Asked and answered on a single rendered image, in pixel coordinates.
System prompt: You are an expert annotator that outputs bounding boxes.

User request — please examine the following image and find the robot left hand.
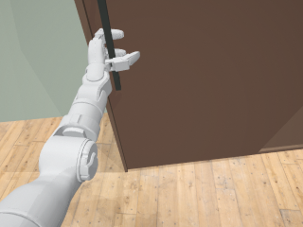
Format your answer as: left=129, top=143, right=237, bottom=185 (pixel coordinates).
left=87, top=28, right=140, bottom=72

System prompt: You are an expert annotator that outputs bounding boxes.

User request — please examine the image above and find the handle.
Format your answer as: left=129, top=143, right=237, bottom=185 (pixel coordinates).
left=97, top=0, right=121, bottom=91

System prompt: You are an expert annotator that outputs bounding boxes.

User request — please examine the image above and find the wardrobe door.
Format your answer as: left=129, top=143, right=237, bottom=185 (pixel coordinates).
left=83, top=0, right=303, bottom=169
left=263, top=106, right=303, bottom=148

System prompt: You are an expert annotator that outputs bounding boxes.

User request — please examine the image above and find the left robot upper arm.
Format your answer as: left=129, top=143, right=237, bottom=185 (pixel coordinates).
left=0, top=135, right=98, bottom=227

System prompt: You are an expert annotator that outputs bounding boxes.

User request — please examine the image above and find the left robot forearm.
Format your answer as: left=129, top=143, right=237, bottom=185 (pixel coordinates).
left=38, top=62, right=113, bottom=172

